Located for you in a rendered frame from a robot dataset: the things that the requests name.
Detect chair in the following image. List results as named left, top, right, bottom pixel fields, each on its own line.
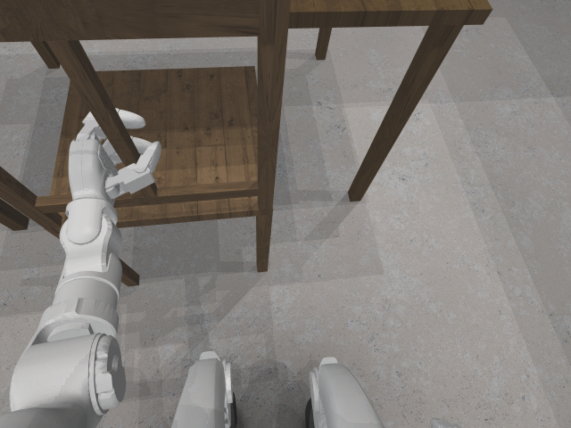
left=0, top=0, right=291, bottom=286

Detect robot left forearm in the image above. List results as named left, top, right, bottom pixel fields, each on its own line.
left=9, top=197, right=122, bottom=412

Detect robot left thigh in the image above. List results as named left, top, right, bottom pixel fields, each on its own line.
left=171, top=358, right=233, bottom=428

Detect right robot shin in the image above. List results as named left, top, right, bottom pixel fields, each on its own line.
left=313, top=357, right=337, bottom=428

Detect robot left hand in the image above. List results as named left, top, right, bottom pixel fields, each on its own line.
left=69, top=108, right=161, bottom=206

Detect robot left upper arm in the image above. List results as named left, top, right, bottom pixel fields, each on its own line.
left=0, top=333, right=126, bottom=428

